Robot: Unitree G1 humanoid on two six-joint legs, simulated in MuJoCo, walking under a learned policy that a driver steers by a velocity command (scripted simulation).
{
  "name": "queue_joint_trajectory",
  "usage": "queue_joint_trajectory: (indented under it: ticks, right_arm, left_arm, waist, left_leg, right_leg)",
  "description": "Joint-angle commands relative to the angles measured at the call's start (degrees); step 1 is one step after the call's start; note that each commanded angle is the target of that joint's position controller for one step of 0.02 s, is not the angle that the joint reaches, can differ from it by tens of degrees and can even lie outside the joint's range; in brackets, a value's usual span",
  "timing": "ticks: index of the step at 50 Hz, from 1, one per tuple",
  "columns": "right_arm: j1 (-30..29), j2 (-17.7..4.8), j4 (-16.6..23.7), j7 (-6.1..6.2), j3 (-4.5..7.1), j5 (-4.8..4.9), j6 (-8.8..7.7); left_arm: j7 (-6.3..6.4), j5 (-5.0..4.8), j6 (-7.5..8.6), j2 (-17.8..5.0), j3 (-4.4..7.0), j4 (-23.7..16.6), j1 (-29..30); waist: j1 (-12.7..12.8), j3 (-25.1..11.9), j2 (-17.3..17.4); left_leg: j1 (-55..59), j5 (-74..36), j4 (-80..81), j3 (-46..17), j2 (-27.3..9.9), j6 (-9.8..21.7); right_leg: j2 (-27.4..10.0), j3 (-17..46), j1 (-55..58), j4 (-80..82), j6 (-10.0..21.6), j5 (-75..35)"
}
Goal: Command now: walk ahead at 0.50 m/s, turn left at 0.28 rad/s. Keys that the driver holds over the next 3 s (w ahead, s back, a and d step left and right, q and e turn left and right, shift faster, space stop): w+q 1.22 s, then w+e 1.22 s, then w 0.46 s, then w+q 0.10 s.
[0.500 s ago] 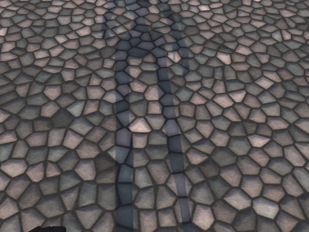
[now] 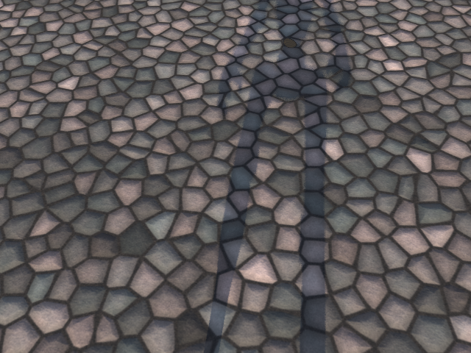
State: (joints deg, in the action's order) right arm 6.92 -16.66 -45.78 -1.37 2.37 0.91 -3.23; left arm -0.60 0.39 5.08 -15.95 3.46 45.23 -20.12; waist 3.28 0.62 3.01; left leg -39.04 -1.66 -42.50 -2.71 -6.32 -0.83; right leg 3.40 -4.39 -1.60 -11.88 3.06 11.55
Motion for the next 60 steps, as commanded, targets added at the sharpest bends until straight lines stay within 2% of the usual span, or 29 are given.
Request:
queue_joint_trajectory:
  ticks: [1,6,8,9,10,11,12,13,14,15,16,19,25,30,32,33,34,35,36,37,38,39,41,46,51,55,58,59,60]
  right_arm:
    - [-5.31,-2.75,4.90,-0.70,0.30,0.29,-0.65]
    - [-7.84,-3.50,8.24,-2.28,0.59,0.05,-0.70]
    - [-1.00,-5.84,7.58,-2.34,2.05,-0.06,-0.51]
    - [7.67,-8.69,5.32,-1.90,3.82,0.09,-0.41]
    - [17.03,-14.19,4.02,-0.87,5.69,0.26,0.03]
    - [16.50,-17.87,4.40,-1.00,6.00,0.61,-0.25]
    - [17.87,-12.49,5.16,-1.03,4.60,0.59,-0.54]
    - [15.74,-10.38,5.27,-0.84,4.03,0.16,-0.81]
    - [12.44,-9.66,6.07,-0.66,3.79,0.12,-0.87]
    - [9.21,-8.23,7.01,-0.49,3.37,-0.15,-0.74]
    - [7.47,-7.25,8.01,-0.25,2.94,-0.85,-0.72]
    - [7.10,-7.89,8.49,0.50,3.23,-0.51,-0.83]
    - [11.67,-9.50,6.92,2.18,3.82,0.38,0.00]
    - [14.59,-9.22,5.84,2.59,3.91,0.72,0.96]
    - [13.27,-9.03,6.25,2.63,4.03,0.54,1.28]
    - [12.48,-7.63,6.75,2.50,3.57,0.40,1.31]
    - [11.91,-4.60,7.85,2.21,2.42,-0.23,1.08]
    - [18.85,-0.95,9.32,2.28,1.23,0.81,0.55]
    - [20.10,-4.58,9.26,2.32,1.48,1.28,0.29]
    - [15.53,-8.92,8.92,2.26,2.69,1.31,0.55]
    - [11.61,-9.24,9.62,2.28,2.91,0.73,0.94]
    - [9.39,-8.54,10.40,2.10,3.04,0.17,1.05]
    - [9.68,-6.48,10.70,1.53,3.09,0.61,1.65]
    - [6.26,-3.61,12.52,1.10,2.39,0.31,2.33]
    - [-1.56,-2.14,14.15,-0.55,1.64,0.36,1.35]
    - [-6.71,-2.38,16.72,-1.83,1.62,0.63,1.33]
    - [-2.62,-5.31,16.94,-2.02,3.16,0.11,1.84]
    - [4.44,-7.44,15.29,-1.76,4.49,0.13,2.08]
    - [14.52,-10.79,12.59,-0.86,6.41,0.35,2.51]
  left_arm:
    - [0.55,-0.34,0.79,-9.54,2.46,-2.07,0.80]
    - [1.22,-1.18,-0.92,-10.54,3.06,-0.09,0.45]
    - [1.90,-1.19,-1.92,-11.99,3.39,-0.61,2.27]
    - [2.39,-1.01,-2.41,-11.16,2.99,-1.05,2.13]
    - [2.81,0.28,-2.06,-9.03,1.86,-2.66,0.97]
    - [1.63,1.25,-0.27,-1.68,-0.54,-4.77,-4.58]
    - [0.70,-0.75,1.65,-6.79,0.28,-4.55,1.28]
    - [0.21,-2.43,2.72,-8.76,0.78,-6.32,6.09]
    - [0.51,-1.78,3.27,-8.19,0.54,-6.66,7.94]
    - [0.90,-0.39,3.27,-8.50,0.94,-6.71,8.76]
    - [0.93,0.04,2.71,-8.56,1.24,-6.85,7.97]
    - [1.06,0.52,1.00,-6.52,1.01,-7.07,6.98]
    - [0.53,0.10,1.18,-3.62,-0.21,-9.99,19.01]
    - [-0.62,-0.82,2.30,-6.34,0.73,-11.25,22.39]
    - [-0.58,-0.93,2.78,-7.58,1.49,-10.43,18.58]
    - [-0.24,-0.62,3.01,-8.76,2.27,-9.20,13.61]
    - [0.24,0.38,3.21,-11.23,3.09,-8.47,6.03]
    - [0.47,1.31,2.51,-16.19,4.41,-6.97,-0.85]
    - [0.02,-0.23,2.01,-12.95,3.83,-6.30,-1.58]
    - [0.19,-0.54,1.71,-8.68,2.65,-7.08,1.23]
    - [0.36,-0.16,1.22,-7.19,2.06,-7.43,3.95]
    - [0.36,0.01,0.97,-5.98,1.58,-6.98,6.06]
    - [0.45,0.34,1.17,-4.99,1.17,-6.31,7.79]
    - [0.47,0.05,1.82,-7.82,2.26,-3.78,7.09]
    - [0.81,-0.40,0.86,-9.70,2.54,-1.73,5.59]
    - [0.79,-1.48,-0.39,-11.70,3.12,0.14,2.75]
    - [1.30,-2.33,-1.47,-14.24,3.90,0.26,3.24]
    - [1.52,-2.59,-1.89,-14.54,3.95,0.09,3.92]
    - [1.79,-2.28,-1.87,-13.02,3.29,-0.25,3.75]
  waist:
    - [0.55,3.58,-5.71]
    - [0.38,3.60,-6.53]
    - [-3.90,-1.82,-7.90]
    - [-7.92,-6.84,-6.39]
    - [-11.10,-13.29,1.31]
    - [-5.24,-19.06,13.71]
    - [-9.66,-20.53,6.76]
    - [-9.83,-12.96,4.36]
    - [-7.94,-8.70,-1.02]
    - [-5.96,-5.59,-2.46]
    - [-4.01,-4.90,-1.06]
    - [-2.40,-3.24,-0.27]
    - [-6.60,-0.70,1.37]
    - [-7.00,-0.58,2.78]
    - [-4.54,-1.28,4.55]
    - [-1.86,-3.89,4.21]
    - [1.73,-10.99,0.70]
    - [0.50,-19.64,-14.50]
    - [0.30,-18.90,-19.76]
    - [1.46,-10.66,-12.80]
    - [1.08,-5.81,-8.60]
    - [0.05,-1.95,-7.37]
    - [-1.99,0.09,-9.70]
    - [-2.16,0.91,-7.39]
    - [0.70,2.50,-6.21]
    - [1.77,4.37,-6.36]
    - [-2.35,0.34,-8.86]
    - [-6.69,-3.53,-8.38]
    - [-11.69,-8.60,-6.24]
  left_leg:
    - [1.06,-3.63,4.89,0.17,0.79,0.95]
    - [0.31,6.83,8.75,3.22,2.79,4.38]
    - [11.61,10.34,9.68,7.50,7.09,6.58]
    - [24.13,8.16,11.65,8.12,9.81,8.37]
    - [41.77,5.04,11.75,-6.98,0.40,12.70]
    - [59.48,17.22,18.97,-38.68,-11.66,23.17]
    - [61.05,22.17,24.27,-42.03,-11.94,21.77]
    - [55.36,18.52,24.95,-34.06,-10.39,19.61]
    - [47.56,13.01,25.08,-28.14,-8.25,18.20]
    - [40.18,6.71,26.00,-23.86,-6.60,17.58]
    - [35.38,2.07,27.25,-21.59,-5.27,17.48]
    - [28.53,-4.37,29.63,-16.81,-3.28,18.19]
    - [24.50,0.99,28.80,-11.87,1.55,13.60]
    - [30.76,5.74,23.13,-19.54,-1.29,12.09]
    - [31.93,3.74,19.35,-21.81,-1.51,10.94]
    - [30.77,1.30,14.57,-20.67,0.87,9.45]
    - [25.46,4.74,1.72,-17.09,3.94,7.50]
    - [6.14,24.24,-17.58,-8.57,12.34,3.15]
    - [-3.84,35.89,-27.59,-7.84,9.50,2.23]
    - [-6.63,31.04,-31.27,-8.19,6.67,1.83]
    - [-5.68,26.73,-31.28,-5.90,4.73,1.48]
    - [-4.60,23.81,-28.78,-5.30,3.25,1.24]
    - [-0.48,20.68,-25.56,-4.31,0.91,1.20]
    - [-3.01,12.76,-17.27,-3.23,-0.41,-0.19]
    - [0.06,0.29,-1.88,0.91,0.62,0.69]
    - [0.69,3.86,4.75,3.98,1.87,2.88]
    - [9.97,12.61,6.54,8.31,6.79,6.43]
    - [19.39,11.77,9.12,9.43,9.25,8.27]
    - [35.51,8.46,11.74,7.15,10.00,10.62]
  right_leg:
    - [-16.98,3.61,-1.95,5.55,7.96,-11.06]
    - [-19.66,0.73,7.55,-1.55,5.47,-23.07]
    - [-18.24,-2.30,7.38,-13.15,3.27,-43.59]
    - [-15.58,-4.74,3.12,-24.97,1.34,-46.40]
    - [-12.77,-5.65,-11.28,-43.76,-1.40,-29.15]
    - [-0.34,1.23,-35.82,-61.15,-4.76,20.44]
    - [-2.46,10.81,-41.98,-65.79,-3.46,21.29]
    - [-4.73,10.20,-45.43,-64.82,-2.33,16.06]
    - [-7.12,9.63,-43.71,-60.81,-1.95,11.49]
    - [-8.58,9.37,-40.49,-56.25,-2.42,8.95]
    - [-9.55,9.82,-36.50,-54.21,-2.81,7.38]
    - [-9.28,8.34,-33.85,-47.72,-5.24,4.94]
    - [-4.93,7.19,-29.38,-24.11,-7.20,-15.03]
    - [-3.22,9.41,-25.91,-16.07,-5.42,-12.34]
    - [-3.14,8.86,-20.82,-14.19,-3.46,-8.28]
    - [-3.69,8.25,-13.03,-11.92,-1.79,-8.83]
    - [-10.97,14.26,0.63,-13.64,1.67,-7.48]
    - [-24.10,36.59,21.68,-11.59,10.54,1.93]
    - [-28.51,50.02,22.36,-6.85,12.52,14.78]
    - [-26.07,42.78,15.24,-5.37,10.06,18.08]
    - [-23.54,34.49,8.34,-4.82,8.08,12.80]
    - [-21.14,28.63,2.22,-3.23,7.49,6.61]
    - [-18.16,20.59,-4.16,-0.28,6.50,0.24]
    - [-18.72,10.48,-4.08,3.25,8.44,-10.78]
    - [-17.03,0.64,-1.59,2.91,6.15,-15.69]
    - [-19.19,-2.36,4.23,0.86,4.94,-20.21]
    - [-19.44,-5.63,7.25,-10.26,3.22,-46.25]
    - [-18.30,-7.17,5.49,-19.94,2.14,-51.53]
    - [-16.24,-8.19,-3.36,-33.61,0.09,-45.65]
